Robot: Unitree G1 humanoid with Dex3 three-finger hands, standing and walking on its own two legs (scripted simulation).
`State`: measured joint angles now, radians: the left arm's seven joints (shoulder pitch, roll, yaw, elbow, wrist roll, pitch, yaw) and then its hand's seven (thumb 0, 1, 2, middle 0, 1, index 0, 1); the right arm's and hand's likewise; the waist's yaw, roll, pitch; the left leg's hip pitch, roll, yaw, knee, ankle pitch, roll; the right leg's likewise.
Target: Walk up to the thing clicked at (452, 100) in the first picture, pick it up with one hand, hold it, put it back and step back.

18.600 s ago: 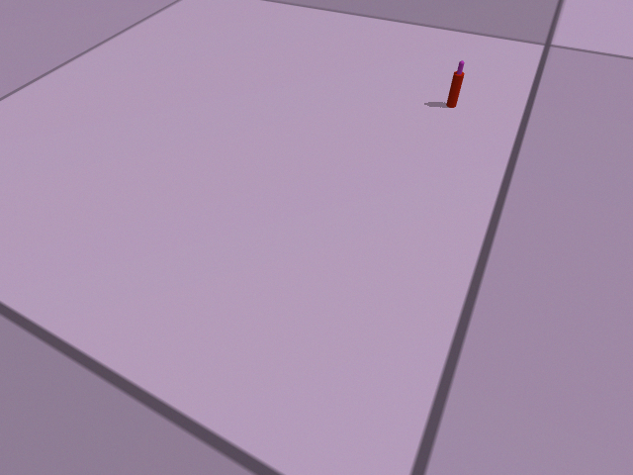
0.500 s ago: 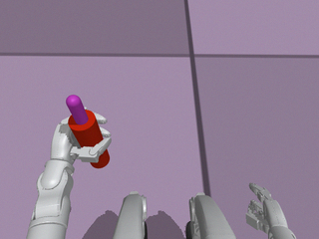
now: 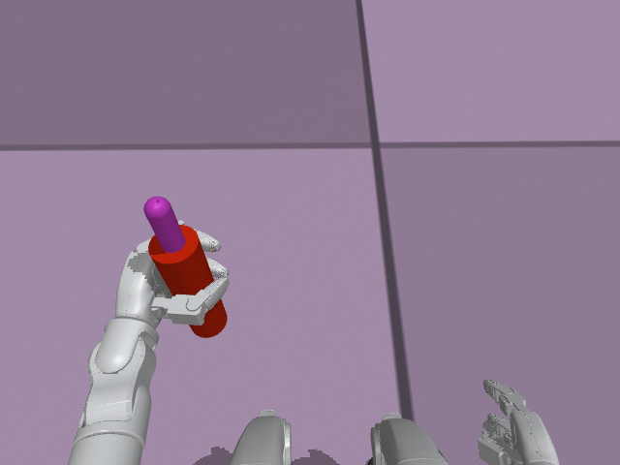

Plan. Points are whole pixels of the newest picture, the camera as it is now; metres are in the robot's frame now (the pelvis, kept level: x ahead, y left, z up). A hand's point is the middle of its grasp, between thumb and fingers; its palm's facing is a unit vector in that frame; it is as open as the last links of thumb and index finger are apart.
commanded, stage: lift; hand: left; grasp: from the side
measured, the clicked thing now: (187, 273) +0.33 +0.17 +0.05
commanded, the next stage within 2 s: hold in 0.40 s
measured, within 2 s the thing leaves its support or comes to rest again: neither
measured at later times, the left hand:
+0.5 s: hand (195, 257) +0.34 +0.16 +0.07, palm faces -0.13 -0.99 +0.00, open 7.2 cm
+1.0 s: hand (191, 255) +0.33 +0.16 +0.09, palm faces -0.12 -0.99 -0.01, open 7.2 cm
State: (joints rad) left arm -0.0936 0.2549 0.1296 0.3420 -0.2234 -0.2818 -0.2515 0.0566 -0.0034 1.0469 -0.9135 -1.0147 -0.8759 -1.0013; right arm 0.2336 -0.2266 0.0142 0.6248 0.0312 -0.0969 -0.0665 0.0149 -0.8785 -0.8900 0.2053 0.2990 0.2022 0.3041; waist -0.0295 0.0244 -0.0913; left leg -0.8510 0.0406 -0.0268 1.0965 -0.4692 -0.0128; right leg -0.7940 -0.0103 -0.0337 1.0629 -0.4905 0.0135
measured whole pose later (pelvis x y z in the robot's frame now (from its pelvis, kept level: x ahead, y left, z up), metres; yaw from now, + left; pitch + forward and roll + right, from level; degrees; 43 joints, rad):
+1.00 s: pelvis +0.01 +0.00 +0.04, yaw +0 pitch +5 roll -1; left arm -0.13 0.24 0.14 0.46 -0.21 -0.31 -0.29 0.06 0.00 1.04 -0.91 -1.02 -0.87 -1.01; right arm 0.24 -0.23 0.01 0.66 0.02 -0.06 -0.08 0.01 -0.87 -0.89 0.20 0.30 0.20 0.30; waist -0.02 0.02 -0.04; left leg -0.55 0.04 -0.01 0.84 -0.39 -0.02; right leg -0.50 -0.01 -0.02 0.81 -0.40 0.01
